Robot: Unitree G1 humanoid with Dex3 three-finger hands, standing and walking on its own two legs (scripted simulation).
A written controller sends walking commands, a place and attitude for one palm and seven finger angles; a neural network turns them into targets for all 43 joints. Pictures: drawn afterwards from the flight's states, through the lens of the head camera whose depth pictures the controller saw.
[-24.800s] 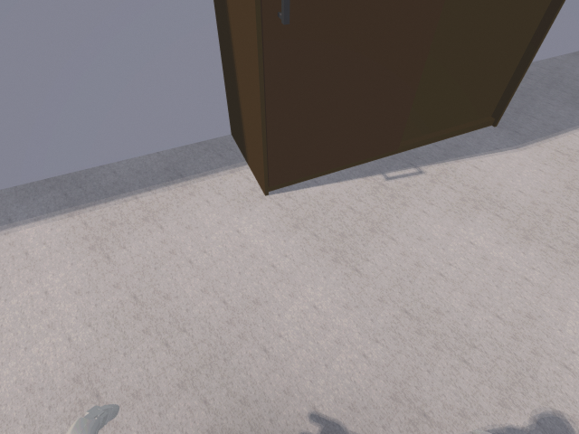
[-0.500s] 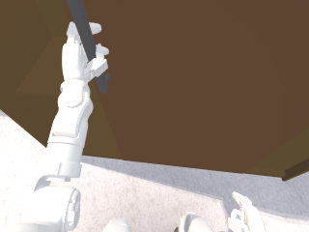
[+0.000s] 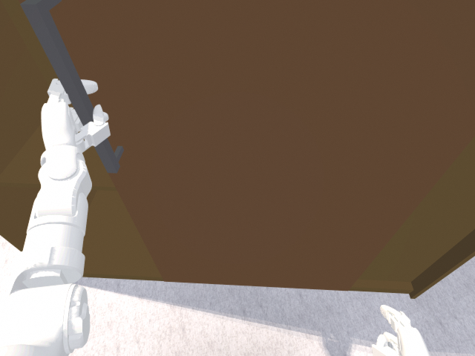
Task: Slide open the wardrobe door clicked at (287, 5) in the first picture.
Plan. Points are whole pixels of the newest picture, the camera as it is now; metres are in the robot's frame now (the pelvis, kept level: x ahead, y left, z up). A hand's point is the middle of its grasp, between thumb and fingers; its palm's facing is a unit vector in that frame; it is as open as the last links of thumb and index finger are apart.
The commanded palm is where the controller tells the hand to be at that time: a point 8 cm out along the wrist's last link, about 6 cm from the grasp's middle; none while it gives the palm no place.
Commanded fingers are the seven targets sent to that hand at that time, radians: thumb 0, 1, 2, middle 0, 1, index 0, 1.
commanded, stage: stop walking and hold the door there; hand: left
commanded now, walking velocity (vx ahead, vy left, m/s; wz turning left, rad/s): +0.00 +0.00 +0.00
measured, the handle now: (88, 98) +0.47 +0.29 +0.20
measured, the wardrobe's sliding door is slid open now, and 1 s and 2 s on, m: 0.46 0.46 0.46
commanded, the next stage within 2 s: none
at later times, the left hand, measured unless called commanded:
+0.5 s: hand (100, 125) +0.42 +0.25 +0.18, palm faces +0.38 -0.91 -0.17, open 6.1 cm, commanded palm +0.38 +0.29 +0.16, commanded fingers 0.00 0.90 0.90 -0.45 -1.40 -0.45 -1.40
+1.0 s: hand (99, 126) +0.42 +0.25 +0.18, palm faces +0.35 -0.92 -0.19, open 6.1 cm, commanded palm +0.38 +0.30 +0.16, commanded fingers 0.00 0.90 0.90 -0.45 -1.40 -0.45 -1.40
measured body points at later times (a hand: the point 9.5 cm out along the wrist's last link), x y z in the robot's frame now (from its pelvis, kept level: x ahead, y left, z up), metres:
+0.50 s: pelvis +0.00 +0.01 +0.01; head -0.03 +0.00 +0.46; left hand +0.39 +0.30 +0.19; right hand +0.08 -0.28 -0.10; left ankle +0.01 +0.08 -0.73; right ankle +0.02 -0.11 -0.73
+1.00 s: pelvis -0.02 +0.03 +0.00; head -0.01 +0.01 +0.45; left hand +0.39 +0.30 +0.19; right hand +0.11 -0.26 -0.11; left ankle +0.00 +0.09 -0.73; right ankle +0.02 -0.11 -0.73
